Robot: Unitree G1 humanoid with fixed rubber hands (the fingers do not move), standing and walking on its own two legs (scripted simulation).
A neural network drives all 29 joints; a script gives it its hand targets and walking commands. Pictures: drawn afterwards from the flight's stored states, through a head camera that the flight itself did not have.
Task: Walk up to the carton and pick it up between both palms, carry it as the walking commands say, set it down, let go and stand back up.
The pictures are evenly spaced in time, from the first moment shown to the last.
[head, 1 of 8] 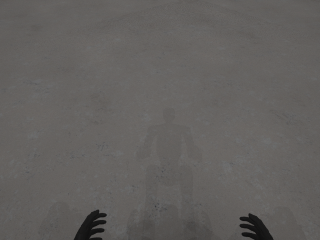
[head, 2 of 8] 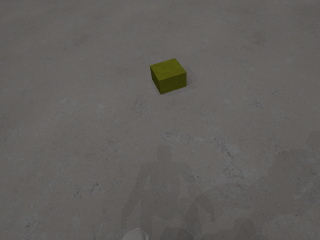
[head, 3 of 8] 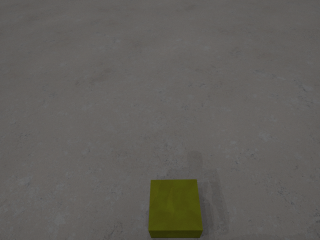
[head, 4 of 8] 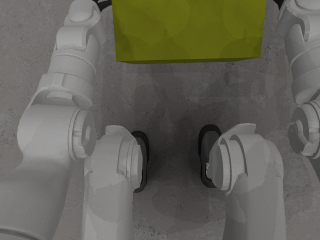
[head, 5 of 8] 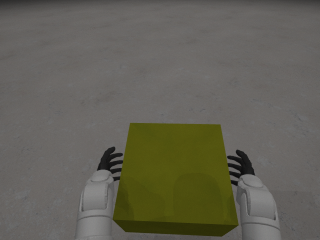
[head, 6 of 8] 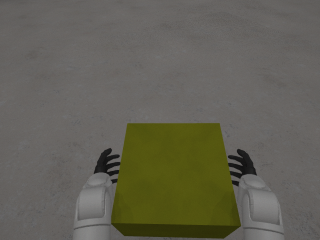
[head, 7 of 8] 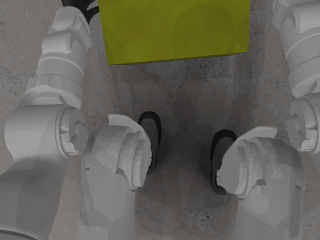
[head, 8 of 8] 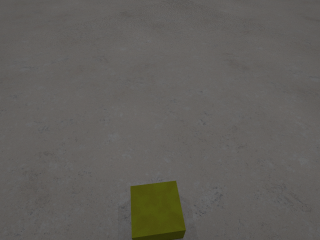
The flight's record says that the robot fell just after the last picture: no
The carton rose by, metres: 0.73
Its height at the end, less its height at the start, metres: +0.00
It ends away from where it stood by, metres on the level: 2.08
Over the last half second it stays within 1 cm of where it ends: yes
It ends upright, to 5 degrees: yes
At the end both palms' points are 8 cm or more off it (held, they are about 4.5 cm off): yes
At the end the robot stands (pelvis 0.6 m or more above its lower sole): yes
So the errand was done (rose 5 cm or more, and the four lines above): yes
